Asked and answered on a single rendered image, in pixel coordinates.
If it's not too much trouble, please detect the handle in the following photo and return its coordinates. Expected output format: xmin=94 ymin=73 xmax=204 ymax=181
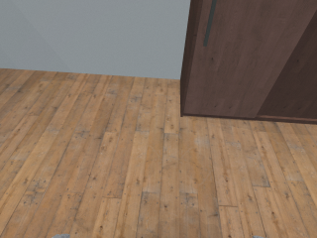
xmin=203 ymin=0 xmax=217 ymax=47

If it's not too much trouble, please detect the wardrobe door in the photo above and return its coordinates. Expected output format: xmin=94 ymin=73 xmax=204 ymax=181
xmin=257 ymin=10 xmax=317 ymax=119
xmin=183 ymin=0 xmax=317 ymax=118

